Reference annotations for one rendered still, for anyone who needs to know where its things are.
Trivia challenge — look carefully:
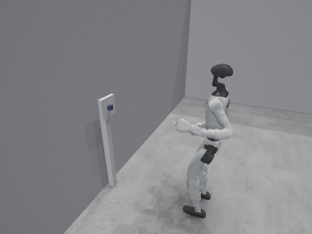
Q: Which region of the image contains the left robot upper arm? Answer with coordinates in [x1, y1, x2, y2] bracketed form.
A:
[209, 97, 234, 139]

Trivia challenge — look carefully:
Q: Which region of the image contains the robot left hand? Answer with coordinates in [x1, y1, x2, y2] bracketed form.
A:
[173, 117, 192, 133]

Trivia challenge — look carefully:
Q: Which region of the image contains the button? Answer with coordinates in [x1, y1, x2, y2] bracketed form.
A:
[107, 104, 113, 111]

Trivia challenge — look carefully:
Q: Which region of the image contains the robot right hand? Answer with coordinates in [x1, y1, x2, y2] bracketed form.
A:
[192, 123, 205, 136]

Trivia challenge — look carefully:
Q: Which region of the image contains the robot left thigh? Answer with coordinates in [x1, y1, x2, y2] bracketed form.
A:
[186, 146, 215, 187]

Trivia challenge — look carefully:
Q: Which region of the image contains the robot left forearm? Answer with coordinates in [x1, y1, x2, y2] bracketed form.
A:
[189, 124, 232, 140]

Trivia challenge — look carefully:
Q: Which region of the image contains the panel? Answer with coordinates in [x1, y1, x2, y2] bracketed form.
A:
[97, 94, 117, 187]

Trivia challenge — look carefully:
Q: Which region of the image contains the robot right foot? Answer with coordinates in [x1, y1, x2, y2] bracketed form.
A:
[201, 191, 211, 200]

